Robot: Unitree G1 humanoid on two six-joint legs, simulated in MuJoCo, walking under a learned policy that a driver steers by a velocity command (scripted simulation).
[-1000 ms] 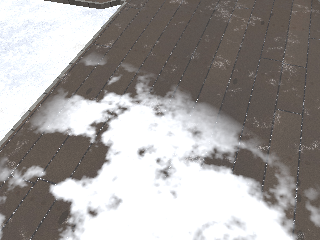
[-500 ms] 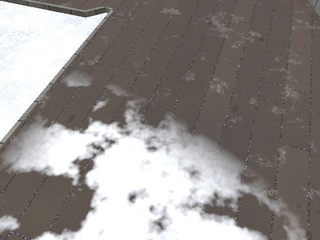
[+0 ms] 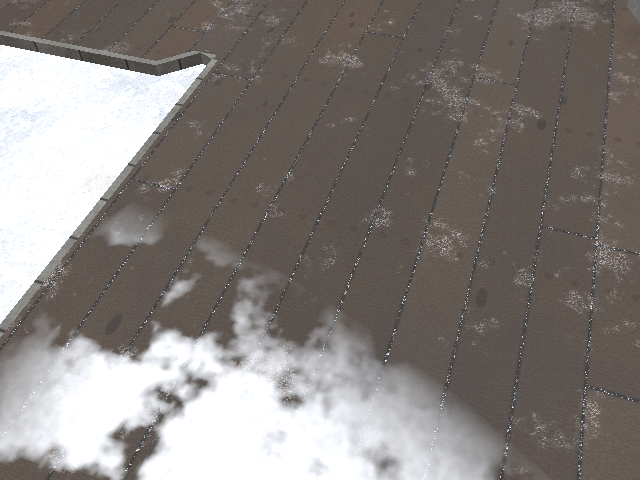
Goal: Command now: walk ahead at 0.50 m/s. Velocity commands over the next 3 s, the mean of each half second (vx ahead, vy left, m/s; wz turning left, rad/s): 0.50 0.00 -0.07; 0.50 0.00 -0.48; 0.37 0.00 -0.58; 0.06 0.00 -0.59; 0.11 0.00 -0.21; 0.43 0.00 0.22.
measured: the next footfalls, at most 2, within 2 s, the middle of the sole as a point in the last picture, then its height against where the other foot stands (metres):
left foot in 0.36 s outside the picture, level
right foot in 0.92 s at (385, 419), level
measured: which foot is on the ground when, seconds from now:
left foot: up 0.00-0.34, down 0.36-0.94, up 0.96-1.00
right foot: down 0.00-0.36, up 0.38-0.90, down 0.92-1.00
